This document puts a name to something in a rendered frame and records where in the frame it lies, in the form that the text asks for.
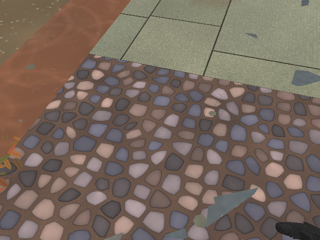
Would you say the robot right hand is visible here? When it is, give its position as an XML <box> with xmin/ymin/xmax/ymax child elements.
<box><xmin>275</xmin><ymin>222</ymin><xmax>320</xmax><ymax>240</ymax></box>

